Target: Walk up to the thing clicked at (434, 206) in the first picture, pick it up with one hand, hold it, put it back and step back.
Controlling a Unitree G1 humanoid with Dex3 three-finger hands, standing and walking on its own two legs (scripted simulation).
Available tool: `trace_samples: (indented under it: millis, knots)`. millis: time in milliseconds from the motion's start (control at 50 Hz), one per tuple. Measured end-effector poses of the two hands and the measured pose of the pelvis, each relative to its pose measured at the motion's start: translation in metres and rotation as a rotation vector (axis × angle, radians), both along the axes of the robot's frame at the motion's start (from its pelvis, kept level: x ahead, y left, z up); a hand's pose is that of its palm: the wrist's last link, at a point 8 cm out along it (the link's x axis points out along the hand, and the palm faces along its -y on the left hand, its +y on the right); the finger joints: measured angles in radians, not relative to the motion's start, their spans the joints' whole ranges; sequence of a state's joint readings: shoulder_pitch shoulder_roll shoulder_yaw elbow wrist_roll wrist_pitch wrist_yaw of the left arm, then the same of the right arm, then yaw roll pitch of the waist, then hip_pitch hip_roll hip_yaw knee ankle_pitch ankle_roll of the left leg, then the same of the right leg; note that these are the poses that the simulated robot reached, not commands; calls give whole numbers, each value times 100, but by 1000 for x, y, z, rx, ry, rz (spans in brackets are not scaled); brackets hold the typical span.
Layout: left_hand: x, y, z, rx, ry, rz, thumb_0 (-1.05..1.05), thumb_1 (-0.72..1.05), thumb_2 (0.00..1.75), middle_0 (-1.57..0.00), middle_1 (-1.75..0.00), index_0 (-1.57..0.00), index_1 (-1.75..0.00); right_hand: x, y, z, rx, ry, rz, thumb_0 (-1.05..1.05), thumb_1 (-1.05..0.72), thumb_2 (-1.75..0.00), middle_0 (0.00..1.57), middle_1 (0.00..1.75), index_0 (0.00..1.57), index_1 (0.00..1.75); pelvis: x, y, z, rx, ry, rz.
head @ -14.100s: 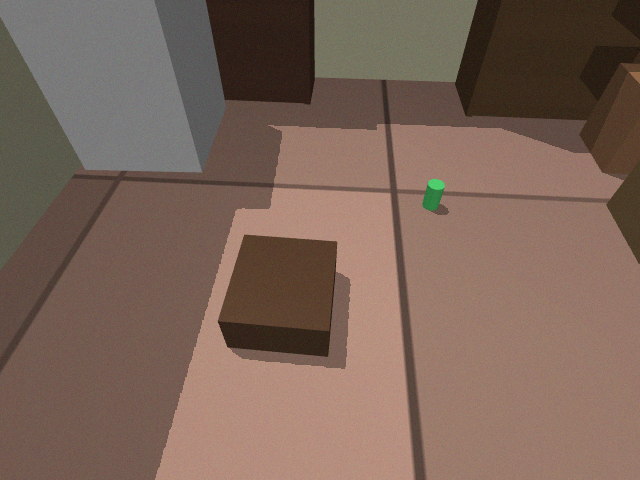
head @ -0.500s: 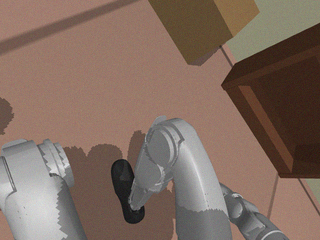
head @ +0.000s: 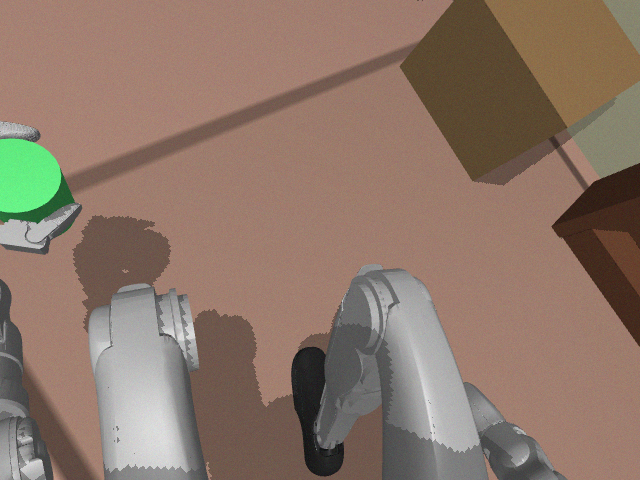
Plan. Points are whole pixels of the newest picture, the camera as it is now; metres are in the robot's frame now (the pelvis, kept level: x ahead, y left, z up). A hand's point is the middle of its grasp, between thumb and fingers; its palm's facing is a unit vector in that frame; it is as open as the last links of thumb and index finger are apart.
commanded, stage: settle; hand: left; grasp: from the side
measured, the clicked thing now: (30, 195) +0.42 +0.30 -0.11
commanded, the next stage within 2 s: lift in 1.02 s
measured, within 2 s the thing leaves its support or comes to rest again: neither
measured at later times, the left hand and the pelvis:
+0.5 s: hand (10, 159) +0.42 +0.30 -0.02, palm faces +0.28 -0.96 -0.03, open 10.0 cm; pelvis +0.02 -0.01 +0.03, yaw +5 degrees
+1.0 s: hand (0, 147) +0.42 +0.30 +0.02, palm faces +0.30 -0.95 -0.04, open 10.0 cm; pelvis +0.01 -0.01 +0.05, yaw +7 degrees
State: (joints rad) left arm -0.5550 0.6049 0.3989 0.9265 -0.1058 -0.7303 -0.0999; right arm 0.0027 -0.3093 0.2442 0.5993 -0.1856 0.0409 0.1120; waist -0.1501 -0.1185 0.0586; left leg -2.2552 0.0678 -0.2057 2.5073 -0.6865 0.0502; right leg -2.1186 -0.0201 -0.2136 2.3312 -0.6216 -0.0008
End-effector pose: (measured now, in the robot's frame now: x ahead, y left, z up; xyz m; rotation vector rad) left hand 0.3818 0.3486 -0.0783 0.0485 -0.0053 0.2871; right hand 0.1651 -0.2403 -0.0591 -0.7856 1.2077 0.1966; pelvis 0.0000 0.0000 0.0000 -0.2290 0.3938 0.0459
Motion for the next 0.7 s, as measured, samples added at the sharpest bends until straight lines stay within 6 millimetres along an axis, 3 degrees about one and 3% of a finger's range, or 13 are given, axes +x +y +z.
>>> trace_samples:
  millis: [200,300,700]
  knots:
    - [0,5,35,-4,22,28,-2,-36,105,-67,-97,-73,-98,3,-11,-14,71,1,-113,1,-89,-90,21,30,21,30,9,-5,11,41,81,22]
    - [3,1,43,5,40,-11,-2,-36,105,-67,-97,-73,-98,4,-17,-17,83,3,-152,1,-89,-90,21,30,21,30,12,-8,15,61,107,27]
    - [8,-6,81,-24,40,-3,-2,-37,106,-67,-98,-73,-99,21,-18,-4,122,-62,-195,1,-90,-90,21,30,20,30,17,-10,38,90,159,46]
